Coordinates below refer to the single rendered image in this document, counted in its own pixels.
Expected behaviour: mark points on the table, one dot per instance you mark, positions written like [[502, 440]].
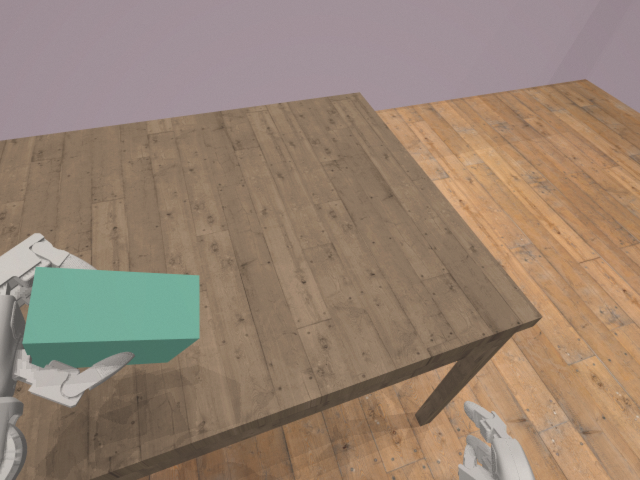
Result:
[[330, 266]]

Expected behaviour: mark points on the right robot hand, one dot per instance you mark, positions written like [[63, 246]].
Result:
[[504, 460]]

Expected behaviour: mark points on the left robot forearm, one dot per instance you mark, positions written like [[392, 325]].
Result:
[[13, 445]]

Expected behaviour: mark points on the left robot hand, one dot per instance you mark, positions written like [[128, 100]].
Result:
[[57, 382]]

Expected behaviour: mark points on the sponge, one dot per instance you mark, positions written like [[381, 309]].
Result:
[[80, 317]]

